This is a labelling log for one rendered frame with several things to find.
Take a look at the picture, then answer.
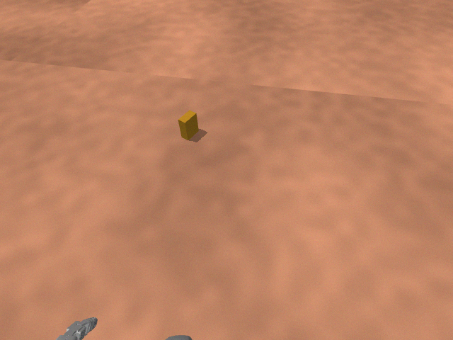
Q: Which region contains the left robot hand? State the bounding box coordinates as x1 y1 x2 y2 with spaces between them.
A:
56 317 98 340

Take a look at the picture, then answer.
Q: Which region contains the carton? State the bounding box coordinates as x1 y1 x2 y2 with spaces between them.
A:
178 110 199 140

